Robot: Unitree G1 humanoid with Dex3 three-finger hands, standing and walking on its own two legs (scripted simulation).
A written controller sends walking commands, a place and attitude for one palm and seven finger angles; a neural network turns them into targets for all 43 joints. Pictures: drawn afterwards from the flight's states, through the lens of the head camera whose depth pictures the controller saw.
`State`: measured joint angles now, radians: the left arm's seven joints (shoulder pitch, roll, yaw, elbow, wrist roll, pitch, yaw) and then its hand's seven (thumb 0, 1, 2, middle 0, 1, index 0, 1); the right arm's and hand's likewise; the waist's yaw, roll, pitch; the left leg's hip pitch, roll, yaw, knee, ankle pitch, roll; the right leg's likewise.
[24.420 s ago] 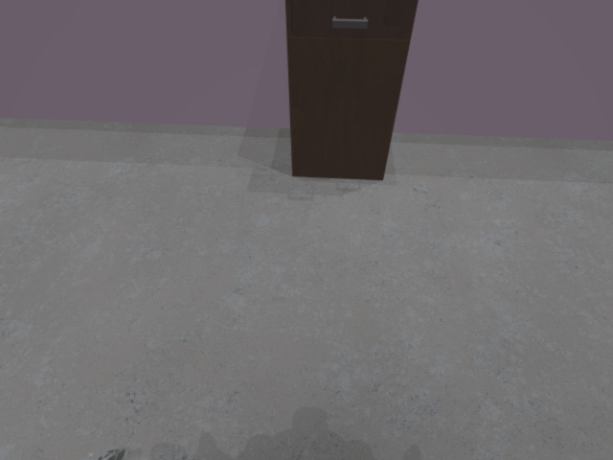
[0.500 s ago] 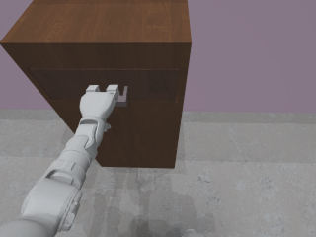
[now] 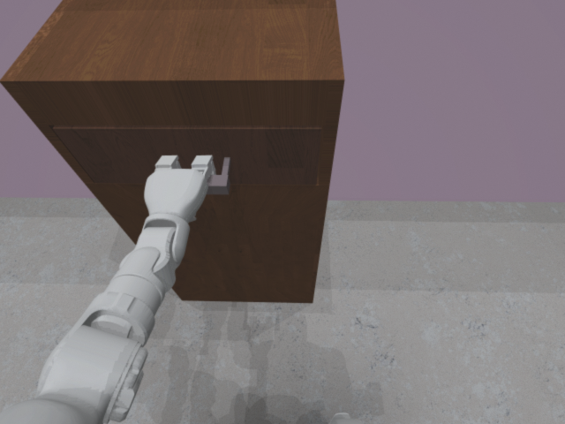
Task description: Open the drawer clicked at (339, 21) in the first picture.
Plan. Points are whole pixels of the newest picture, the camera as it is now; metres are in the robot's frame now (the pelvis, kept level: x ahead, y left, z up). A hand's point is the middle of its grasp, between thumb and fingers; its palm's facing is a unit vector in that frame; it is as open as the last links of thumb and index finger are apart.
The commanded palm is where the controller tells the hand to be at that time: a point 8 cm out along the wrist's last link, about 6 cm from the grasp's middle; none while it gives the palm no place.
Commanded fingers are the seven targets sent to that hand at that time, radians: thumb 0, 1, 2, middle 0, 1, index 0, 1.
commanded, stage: pull the drawer open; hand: left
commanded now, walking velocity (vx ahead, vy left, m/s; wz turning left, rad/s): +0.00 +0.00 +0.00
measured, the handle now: (192, 174) +0.50 +0.14 +0.02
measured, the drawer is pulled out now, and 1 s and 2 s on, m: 0.00 0.12 0.24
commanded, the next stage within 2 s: none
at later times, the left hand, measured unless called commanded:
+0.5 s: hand (182, 236) +0.39 +0.15 +0.00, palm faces -0.02 -0.05 -1.00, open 6.0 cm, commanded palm +0.35 +0.17 +0.06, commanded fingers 0.00 0.90 0.90 -0.40 -1.35 -0.40 -1.35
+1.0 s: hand (174, 278) +0.33 +0.15 +0.00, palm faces -0.01 -0.07 -1.00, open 5.9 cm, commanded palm +0.30 +0.17 +0.06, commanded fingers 0.00 0.90 0.90 -0.40 -1.35 -0.40 -1.35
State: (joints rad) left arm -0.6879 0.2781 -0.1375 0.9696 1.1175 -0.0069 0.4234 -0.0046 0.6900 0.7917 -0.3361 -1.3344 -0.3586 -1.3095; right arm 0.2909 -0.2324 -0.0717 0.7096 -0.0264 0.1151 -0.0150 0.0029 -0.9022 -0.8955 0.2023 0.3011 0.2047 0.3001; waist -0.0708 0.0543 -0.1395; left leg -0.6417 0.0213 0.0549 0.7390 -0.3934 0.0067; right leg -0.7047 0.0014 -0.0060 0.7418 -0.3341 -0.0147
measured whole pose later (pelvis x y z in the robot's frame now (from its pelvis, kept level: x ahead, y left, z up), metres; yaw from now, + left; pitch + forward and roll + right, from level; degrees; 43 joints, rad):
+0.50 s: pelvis +0.01 +0.00 +0.01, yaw +0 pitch +14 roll +1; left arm -0.41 0.24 -0.19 0.67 1.11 0.04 0.40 0.00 0.70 0.79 -0.31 -1.35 -0.36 -1.30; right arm 0.22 -0.23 -0.07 0.66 -0.01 0.14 -0.01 0.00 -0.90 -0.90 0.20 0.30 0.20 0.30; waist -0.02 0.06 -0.13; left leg -0.52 0.02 0.06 0.67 -0.39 0.00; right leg -0.59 0.00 0.00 0.69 -0.33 -0.02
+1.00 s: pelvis +0.00 -0.01 +0.01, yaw +1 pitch +9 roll +1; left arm -0.19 0.25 -0.24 0.46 1.11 0.04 0.39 0.01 0.68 0.81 -0.31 -1.35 -0.38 -1.31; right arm 0.14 -0.22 -0.04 0.65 -0.01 0.12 -0.02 0.01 -0.90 -0.90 0.20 0.30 0.20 0.30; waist 0.03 0.05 -0.10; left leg -0.45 0.02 0.05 0.66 -0.37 -0.01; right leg -0.53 0.00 -0.01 0.70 -0.34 -0.03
